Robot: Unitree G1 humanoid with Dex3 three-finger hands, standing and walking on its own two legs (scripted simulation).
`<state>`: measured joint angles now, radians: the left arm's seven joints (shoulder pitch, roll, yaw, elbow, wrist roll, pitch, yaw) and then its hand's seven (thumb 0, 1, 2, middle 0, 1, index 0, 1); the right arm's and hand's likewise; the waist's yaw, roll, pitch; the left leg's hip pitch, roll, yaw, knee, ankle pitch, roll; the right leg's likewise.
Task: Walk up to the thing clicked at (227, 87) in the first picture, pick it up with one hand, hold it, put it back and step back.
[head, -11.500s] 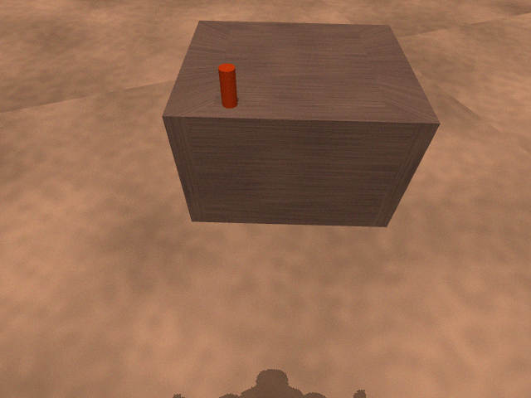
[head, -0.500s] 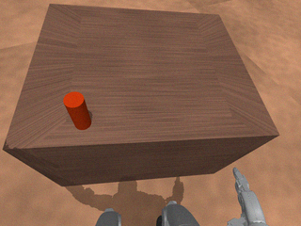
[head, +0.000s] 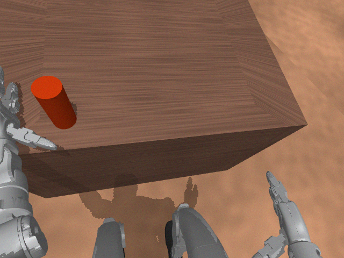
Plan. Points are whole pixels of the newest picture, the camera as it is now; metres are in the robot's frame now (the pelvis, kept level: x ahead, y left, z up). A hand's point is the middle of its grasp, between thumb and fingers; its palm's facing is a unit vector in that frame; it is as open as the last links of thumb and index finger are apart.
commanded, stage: close in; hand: left
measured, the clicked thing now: (57, 105) +0.46 +0.20 +0.00
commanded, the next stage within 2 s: close in 0.38 s
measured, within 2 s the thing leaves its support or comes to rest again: leaves its support in 1.78 s
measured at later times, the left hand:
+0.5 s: hand (55, 110) +0.45 +0.20 +0.00, palm faces +0.16 -0.99 +0.02, open 17.5 cm
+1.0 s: hand (60, 108) +0.45 +0.19 +0.00, palm faces +0.19 -0.98 +0.00, open 13.9 cm
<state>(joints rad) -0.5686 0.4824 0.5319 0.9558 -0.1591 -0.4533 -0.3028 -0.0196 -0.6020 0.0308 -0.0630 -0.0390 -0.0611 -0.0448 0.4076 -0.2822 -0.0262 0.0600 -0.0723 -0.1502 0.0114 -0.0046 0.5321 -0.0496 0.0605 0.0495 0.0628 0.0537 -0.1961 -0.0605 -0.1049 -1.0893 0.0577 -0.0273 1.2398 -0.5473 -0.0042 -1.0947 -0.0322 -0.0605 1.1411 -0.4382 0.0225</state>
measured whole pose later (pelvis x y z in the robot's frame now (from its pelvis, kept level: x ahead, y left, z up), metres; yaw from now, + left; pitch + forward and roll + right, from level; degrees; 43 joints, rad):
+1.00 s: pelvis +0.01 +0.00 +0.00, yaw +0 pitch +23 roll -2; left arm -0.53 0.32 0.39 0.90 -0.08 -0.51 -0.04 -0.02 -0.42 0.23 -0.58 -0.40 -0.59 -0.39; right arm 0.46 -0.25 -0.04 -0.10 -0.06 0.01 0.04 0.00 0.51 -0.05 0.06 0.05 0.06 0.05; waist -0.17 -0.02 -0.14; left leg -1.07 0.05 -0.01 1.24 -0.57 0.00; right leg -1.09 -0.04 -0.04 1.18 -0.47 0.02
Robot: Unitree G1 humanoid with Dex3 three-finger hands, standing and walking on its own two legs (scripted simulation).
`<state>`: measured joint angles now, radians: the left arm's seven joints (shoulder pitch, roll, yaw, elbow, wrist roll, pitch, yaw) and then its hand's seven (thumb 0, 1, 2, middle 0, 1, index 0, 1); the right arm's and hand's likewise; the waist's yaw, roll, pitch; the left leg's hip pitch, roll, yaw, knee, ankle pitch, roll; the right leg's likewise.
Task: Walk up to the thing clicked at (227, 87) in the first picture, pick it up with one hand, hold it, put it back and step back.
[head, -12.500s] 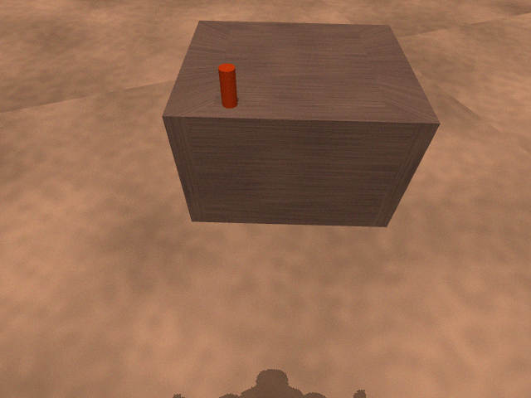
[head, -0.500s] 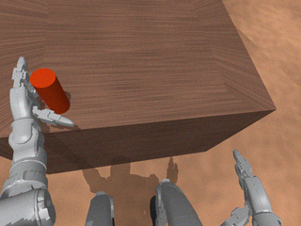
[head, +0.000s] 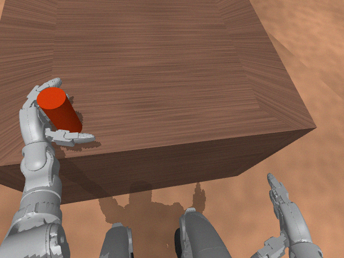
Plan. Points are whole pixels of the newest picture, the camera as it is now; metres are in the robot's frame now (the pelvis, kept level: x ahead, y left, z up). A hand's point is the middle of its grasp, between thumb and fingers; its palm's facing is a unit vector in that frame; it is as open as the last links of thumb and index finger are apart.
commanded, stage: close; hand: left
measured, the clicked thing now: (62, 114) +0.45 +0.20 +0.00
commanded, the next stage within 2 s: settle in 0.38 s
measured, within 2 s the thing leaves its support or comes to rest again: leaves its support in 0.78 s
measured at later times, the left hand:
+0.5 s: hand (68, 112) +0.45 +0.19 +0.01, palm faces +0.16 -0.99 +0.00, open 7.6 cm
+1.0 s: hand (62, 102) +0.46 +0.19 +0.04, palm faces +0.16 -0.99 -0.02, open 7.2 cm
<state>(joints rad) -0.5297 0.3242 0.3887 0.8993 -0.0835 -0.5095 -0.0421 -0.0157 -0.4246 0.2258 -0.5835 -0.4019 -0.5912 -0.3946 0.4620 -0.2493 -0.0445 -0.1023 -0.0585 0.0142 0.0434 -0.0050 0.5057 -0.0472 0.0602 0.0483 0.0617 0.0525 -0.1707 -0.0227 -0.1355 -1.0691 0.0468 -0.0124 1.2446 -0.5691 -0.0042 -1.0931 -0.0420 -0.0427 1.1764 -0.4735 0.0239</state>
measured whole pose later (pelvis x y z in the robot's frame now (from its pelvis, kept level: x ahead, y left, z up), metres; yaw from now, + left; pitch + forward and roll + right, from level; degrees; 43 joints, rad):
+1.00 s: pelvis +0.00 +0.00 +0.01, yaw +0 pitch +20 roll -2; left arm -0.61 0.35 0.35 0.92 -0.07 -0.44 -0.02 -0.05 -0.04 1.08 -0.88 -1.05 -0.90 -1.04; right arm 0.45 -0.25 -0.03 -0.09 -0.05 0.04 0.02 -0.01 0.53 -0.05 0.06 0.05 0.06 0.05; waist -0.17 -0.03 -0.12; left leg -1.00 0.04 -0.01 1.19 -0.54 0.00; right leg -1.02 -0.04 -0.04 1.12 -0.45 0.03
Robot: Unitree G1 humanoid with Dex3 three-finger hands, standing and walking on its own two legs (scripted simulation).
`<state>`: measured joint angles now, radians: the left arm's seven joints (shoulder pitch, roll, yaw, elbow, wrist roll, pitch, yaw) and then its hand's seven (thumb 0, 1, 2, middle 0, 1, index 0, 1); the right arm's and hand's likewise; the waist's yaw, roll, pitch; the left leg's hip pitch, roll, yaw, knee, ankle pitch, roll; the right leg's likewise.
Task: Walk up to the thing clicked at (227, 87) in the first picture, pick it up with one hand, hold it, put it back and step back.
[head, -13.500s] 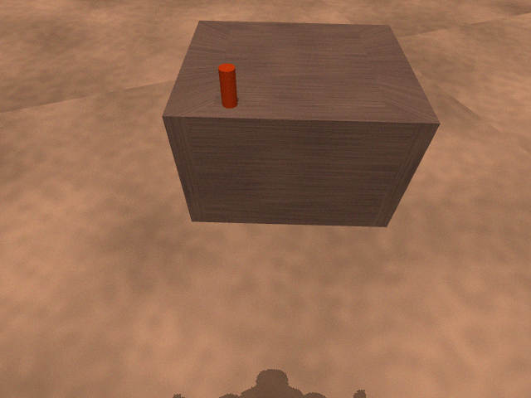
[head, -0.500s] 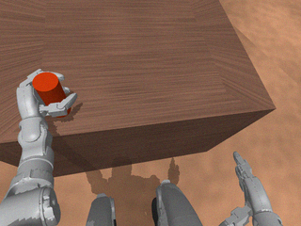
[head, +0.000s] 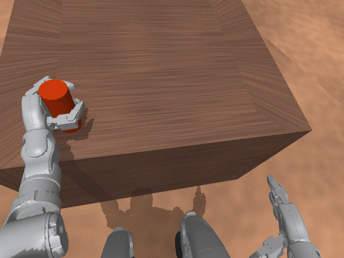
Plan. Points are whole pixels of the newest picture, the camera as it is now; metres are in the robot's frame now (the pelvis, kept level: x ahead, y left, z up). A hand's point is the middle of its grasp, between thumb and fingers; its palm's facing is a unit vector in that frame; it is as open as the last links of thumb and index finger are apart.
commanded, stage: settle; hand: left
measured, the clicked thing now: (63, 108) +0.46 +0.20 +0.02
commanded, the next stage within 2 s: lift in 0.34 s
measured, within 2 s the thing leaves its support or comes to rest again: neither
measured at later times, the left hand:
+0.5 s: hand (63, 93) +0.48 +0.19 +0.06, palm faces +0.15 -0.99 -0.01, open 7.1 cm
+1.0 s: hand (56, 87) +0.44 +0.18 +0.12, palm faces +0.14 -0.99 -0.02, open 7.1 cm
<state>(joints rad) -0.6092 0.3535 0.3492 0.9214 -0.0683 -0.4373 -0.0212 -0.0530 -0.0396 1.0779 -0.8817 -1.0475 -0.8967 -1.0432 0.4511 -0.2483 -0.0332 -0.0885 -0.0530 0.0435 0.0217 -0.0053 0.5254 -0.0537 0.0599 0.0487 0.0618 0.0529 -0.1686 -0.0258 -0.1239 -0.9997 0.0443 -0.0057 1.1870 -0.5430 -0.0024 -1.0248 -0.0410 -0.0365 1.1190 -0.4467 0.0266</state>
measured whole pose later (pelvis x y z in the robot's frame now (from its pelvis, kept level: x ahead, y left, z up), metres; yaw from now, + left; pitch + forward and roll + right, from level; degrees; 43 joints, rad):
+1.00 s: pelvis +0.03 +0.00 +0.04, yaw +0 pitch +13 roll -1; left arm -0.41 0.25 0.23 0.57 -0.13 -0.22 -0.01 -0.05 -0.04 1.08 -0.88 -1.04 -0.90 -1.04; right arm 0.43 -0.24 -0.08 0.08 0.00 0.07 -0.02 -0.01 0.55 -0.05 0.06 0.05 0.06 0.05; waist -0.07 0.01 -0.13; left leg -0.68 0.04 0.02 0.94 -0.49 0.00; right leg -0.72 -0.04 -0.02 0.90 -0.41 0.03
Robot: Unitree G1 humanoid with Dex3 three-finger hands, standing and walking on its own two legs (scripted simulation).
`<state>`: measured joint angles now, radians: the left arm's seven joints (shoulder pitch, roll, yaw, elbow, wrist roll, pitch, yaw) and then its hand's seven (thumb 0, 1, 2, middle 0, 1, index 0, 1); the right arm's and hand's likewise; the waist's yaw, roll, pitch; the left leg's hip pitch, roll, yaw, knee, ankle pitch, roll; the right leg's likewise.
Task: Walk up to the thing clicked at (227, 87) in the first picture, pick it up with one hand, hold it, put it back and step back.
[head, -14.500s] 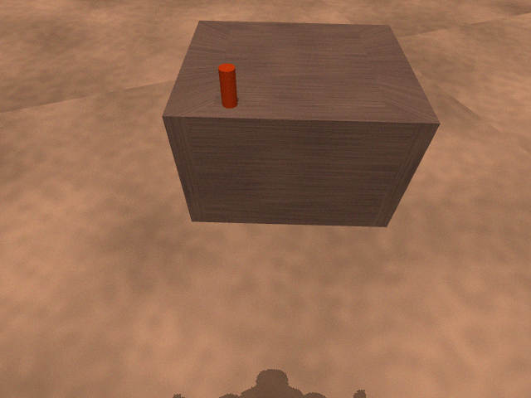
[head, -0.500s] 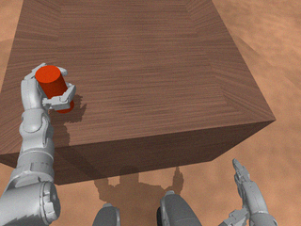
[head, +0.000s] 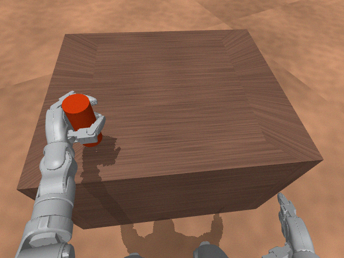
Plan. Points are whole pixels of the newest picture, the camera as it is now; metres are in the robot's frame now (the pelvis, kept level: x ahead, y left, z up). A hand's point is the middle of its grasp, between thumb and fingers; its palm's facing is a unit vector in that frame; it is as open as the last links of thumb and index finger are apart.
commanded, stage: lift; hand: left
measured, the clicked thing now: (84, 122) +0.41 +0.19 +0.07
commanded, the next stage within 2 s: hold in 0.80 s
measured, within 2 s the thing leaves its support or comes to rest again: neither
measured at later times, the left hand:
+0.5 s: hand (81, 126) +0.35 +0.16 +0.14, palm faces +0.16 -0.99 -0.02, open 7.2 cm
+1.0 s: hand (75, 124) +0.33 +0.16 +0.17, palm faces +0.17 -0.99 -0.01, open 7.2 cm
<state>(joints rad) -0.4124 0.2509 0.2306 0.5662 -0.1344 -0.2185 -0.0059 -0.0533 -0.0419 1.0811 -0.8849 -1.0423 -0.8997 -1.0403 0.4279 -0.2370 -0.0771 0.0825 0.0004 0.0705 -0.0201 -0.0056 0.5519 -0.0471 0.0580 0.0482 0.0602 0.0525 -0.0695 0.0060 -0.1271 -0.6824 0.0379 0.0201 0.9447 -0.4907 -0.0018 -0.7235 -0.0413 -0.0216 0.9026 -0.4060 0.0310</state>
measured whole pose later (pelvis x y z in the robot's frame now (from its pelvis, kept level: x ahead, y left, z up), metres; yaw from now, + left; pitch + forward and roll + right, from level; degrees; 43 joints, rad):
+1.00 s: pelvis -0.01 -0.01 +0.04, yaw +1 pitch +1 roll +0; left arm -0.18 0.17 0.17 0.08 -0.17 0.13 0.05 -0.05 -0.05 1.09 -0.89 -1.04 -0.90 -1.04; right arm 0.29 -0.21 -0.07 0.52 0.02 -0.10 -0.08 -0.01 0.54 -0.05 0.06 0.05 0.06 0.05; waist -0.01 0.03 -0.04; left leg -0.33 0.03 0.02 0.66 -0.36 -0.01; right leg -0.37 -0.04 -0.03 0.63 -0.29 0.03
